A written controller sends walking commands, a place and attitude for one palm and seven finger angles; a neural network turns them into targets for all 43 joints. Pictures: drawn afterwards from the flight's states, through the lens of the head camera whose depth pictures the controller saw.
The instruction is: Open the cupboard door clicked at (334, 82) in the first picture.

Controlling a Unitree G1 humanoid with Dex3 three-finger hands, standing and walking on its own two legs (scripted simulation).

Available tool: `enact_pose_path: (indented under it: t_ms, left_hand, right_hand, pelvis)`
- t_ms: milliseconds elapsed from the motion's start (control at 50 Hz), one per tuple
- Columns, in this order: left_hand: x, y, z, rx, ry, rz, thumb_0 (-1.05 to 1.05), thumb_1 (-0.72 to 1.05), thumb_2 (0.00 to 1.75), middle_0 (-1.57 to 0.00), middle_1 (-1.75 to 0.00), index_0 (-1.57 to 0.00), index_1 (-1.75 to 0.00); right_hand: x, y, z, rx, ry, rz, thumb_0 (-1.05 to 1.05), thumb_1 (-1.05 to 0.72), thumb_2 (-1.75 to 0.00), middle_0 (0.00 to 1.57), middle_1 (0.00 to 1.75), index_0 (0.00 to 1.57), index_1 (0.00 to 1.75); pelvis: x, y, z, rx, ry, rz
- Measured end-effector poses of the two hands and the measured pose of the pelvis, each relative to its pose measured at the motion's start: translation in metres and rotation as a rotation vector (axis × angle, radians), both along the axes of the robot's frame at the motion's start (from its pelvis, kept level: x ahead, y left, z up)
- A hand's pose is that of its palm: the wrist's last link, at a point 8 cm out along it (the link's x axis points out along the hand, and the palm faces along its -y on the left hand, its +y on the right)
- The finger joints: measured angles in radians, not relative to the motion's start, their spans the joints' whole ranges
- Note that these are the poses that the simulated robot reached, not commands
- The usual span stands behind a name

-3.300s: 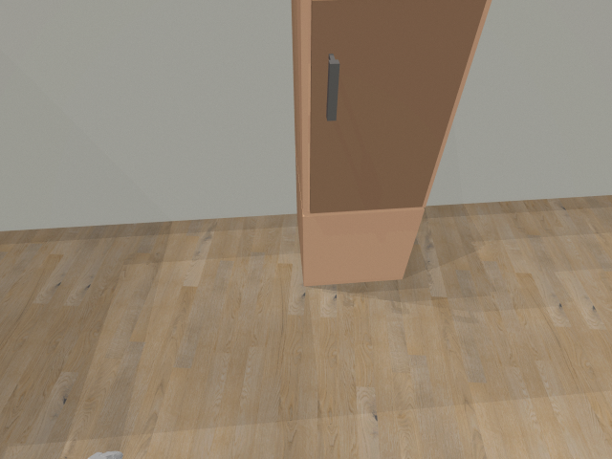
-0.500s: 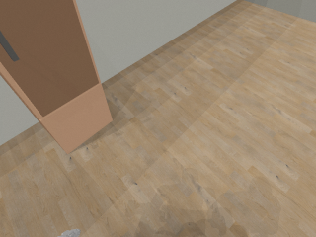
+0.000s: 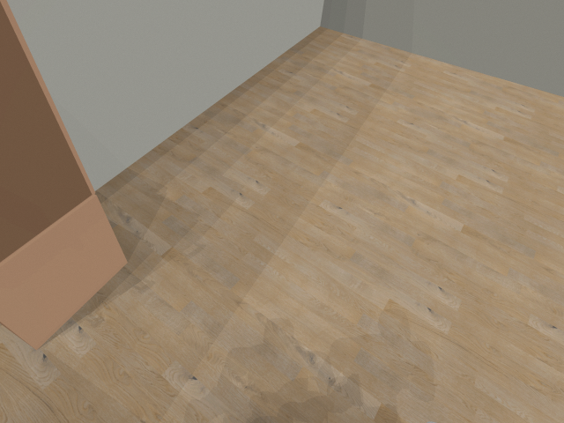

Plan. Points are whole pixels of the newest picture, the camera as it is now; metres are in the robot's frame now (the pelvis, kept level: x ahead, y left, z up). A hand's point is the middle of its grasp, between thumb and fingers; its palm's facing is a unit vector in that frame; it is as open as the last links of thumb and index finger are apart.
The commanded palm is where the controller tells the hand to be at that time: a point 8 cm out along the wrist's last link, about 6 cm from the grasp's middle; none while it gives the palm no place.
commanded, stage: walk to a spot facing it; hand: left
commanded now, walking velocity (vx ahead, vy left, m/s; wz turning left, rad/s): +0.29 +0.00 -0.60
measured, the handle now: out of the picture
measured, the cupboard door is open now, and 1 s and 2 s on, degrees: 0 0 0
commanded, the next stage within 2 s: turn to face it in 0.60 s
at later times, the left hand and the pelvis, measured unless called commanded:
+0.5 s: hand (256, 301) +0.38 +0.08 -0.18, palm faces -0.36 -0.92 -0.15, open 7.4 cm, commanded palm none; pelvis +0.18 -0.05 -0.02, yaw -18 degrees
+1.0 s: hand (244, 266) +0.46 +0.11 -0.18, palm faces -0.31 -0.94 -0.16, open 7.4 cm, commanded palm none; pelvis +0.36 -0.04 +0.00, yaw -24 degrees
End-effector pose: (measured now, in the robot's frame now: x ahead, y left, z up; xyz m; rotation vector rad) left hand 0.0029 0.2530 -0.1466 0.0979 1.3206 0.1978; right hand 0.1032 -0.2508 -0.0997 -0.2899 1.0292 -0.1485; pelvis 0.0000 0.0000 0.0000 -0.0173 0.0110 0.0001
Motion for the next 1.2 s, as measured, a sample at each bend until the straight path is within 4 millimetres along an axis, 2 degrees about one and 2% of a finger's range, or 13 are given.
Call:
enact_pose_path:
  t_ms: [120, 220, 360, 460, 500, 540, 700, 780, 860, 920, 980, 1060, 1200]
  left_hand:
    - [0.065, 0.017, 0.012, -0.018, -0.014, -0.094, 0.01, 0.9, 0.9, -0.2, -0.3, -0.2, -0.3]
    - [0.138, 0.007, 0.015, -0.029, -0.045, -0.182, 0.01, 0.91, 0.9, -0.2, -0.3, -0.19, -0.3]
    - [0.263, -0.049, 0.006, -0.063, -0.09, -0.365, 0.01, 0.91, 0.9, -0.2, -0.3, -0.19, -0.3]
    - [0.36, -0.11, -0.004, -0.073, -0.202, -0.487, 0.01, 0.91, 0.9, -0.2, -0.3, -0.19, -0.3]
    - [0.387, -0.126, -0.007, -0.068, -0.251, -0.501, 0.01, 0.91, 0.9, -0.2, -0.3, -0.19, -0.3]
    - [0.401, -0.134, -0.004, -0.059, -0.257, -0.509, 0.0, 0.91, 0.9, -0.2, -0.3, -0.2, -0.3]
    - [0.418, -0.13, 0.015, -0.002, -0.137, -0.552, 0.0, 0.9, 0.9, -0.2, -0.3, -0.2, -0.3]
    - [0.43, -0.121, 0.018, 0.006, -0.103, -0.545, 0.01, 0.9, 0.9, -0.21, -0.3, -0.2, -0.3]
    - [0.447, -0.11, 0.013, -0.003, -0.095, -0.51, 0.01, 0.9, 0.9, -0.21, -0.3, -0.2, -0.3]
    - [0.461, -0.101, -0.001, -0.023, -0.09, -0.466, 0.01, 0.9, 0.9, -0.21, -0.3, -0.2, -0.3]
    - [0.469, -0.092, -0.009, -0.029, -0.068, -0.427, 0.01, 0.9, 0.9, -0.2, -0.3, -0.2, -0.3]
    - [0.473, -0.081, -0.003, -0.027, -0.014, -0.417, 0.01, 0.9, 0.9, -0.2, -0.3, -0.2, -0.3]
    - [0.486, -0.063, 0.009, 0.003, -0.008, -0.38, 0.01, 0.9, 0.9, -0.2, -0.3, -0.2, -0.3]
  right_hand:
    - [-0.038, 0.021, 0.005, 0.019, 0.113, -0.13, 0.0, -0.91, -0.9, 0.2, 0.3, 0.2, 0.3]
    - [-0.079, 0.035, -0.002, 0.053, 0.27, -0.268, 0.0, -0.91, -0.9, 0.2, 0.3, 0.2, 0.3]
    - [-0.123, 0.055, -0.012, 0.123, 0.487, -0.466, 0.0, -0.91, -0.9, 0.2, 0.3, 0.2, 0.3]
    - [-0.126, 0.054, -0.026, 0.188, 0.612, -0.578, 0.01, -0.91, -0.9, 0.2, 0.3, 0.2, 0.3]
    - [-0.111, 0.043, -0.036, 0.204, 0.62, -0.601, 0.01, -0.91, -0.9, 0.2, 0.3, 0.2, 0.3]
    - [-0.08, 0.025, -0.042, 0.193, 0.565, -0.608, 0.01, -0.91, -0.9, 0.2, 0.3, 0.2, 0.3]
    - [0.107, -0.053, -0.028, 0.115, 0.11, -0.543, 0.01, -0.91, -0.9, 0.2, 0.3, 0.19, 0.3]
    - [0.18, -0.069, -0.014, 0.095, -0.029, -0.507, 0.0, -0.92, -0.9, 0.2, 0.3, 0.19, 0.3]
    - [0.228, -0.065, -0.006, 0.081, -0.06, -0.465, 0.0, -0.91, -0.9, 0.2, 0.3, 0.19, 0.3]
    - [0.251, -0.054, -0.011, 0.068, -0.032, -0.434, 0.0, -0.91, -0.9, 0.2, 0.3, 0.19, 0.3]
    - [0.26, -0.036, -0.014, 0.076, 0.032, -0.408, 0.0, -0.91, -0.9, 0.2, 0.3, 0.19, 0.3]
    - [0.255, -0.017, -0.013, 0.095, 0.102, -0.439, 0.0, -0.92, -0.9, 0.2, 0.3, 0.2, 0.3]
    - [0.231, -0.02, -0.008, 0.072, 0.211, -0.456, -0.01, -0.94, -0.9, 0.2, 0.3, 0.2, 0.3]
  pelvis:
    - [0.034, 0.012, 0.015, -0.023, -0.006, -0.079]
    - [0.066, 0.013, 0.017, -0.027, -0.002, -0.144]
    - [0.12, -0.003, 0.006, -0.018, 0.001, -0.234]
    - [0.168, -0.034, -0.015, -0.007, -0.003, -0.296]
    - [0.184, -0.046, -0.023, -0.004, -0.007, -0.32]
    - [0.197, -0.053, -0.021, -0.008, -0.017, -0.338]
    - [0.25, -0.062, 0.002, 0.003, -0.008, -0.437]
    - [0.278, -0.058, 0.005, 0.0, -0.005, -0.467]
    - [0.309, -0.052, 0.005, -0.018, -0.009, -0.459]
    - [0.337, -0.046, -0.002, -0.045, -0.013, -0.432]
    - [0.354, -0.041, -0.003, -0.023, -0.024, -0.419]
    - [0.366, -0.032, 0.006, -0.028, -0.012, -0.401]
    - [0.372, -0.026, 0.014, -0.024, 0.027, -0.34]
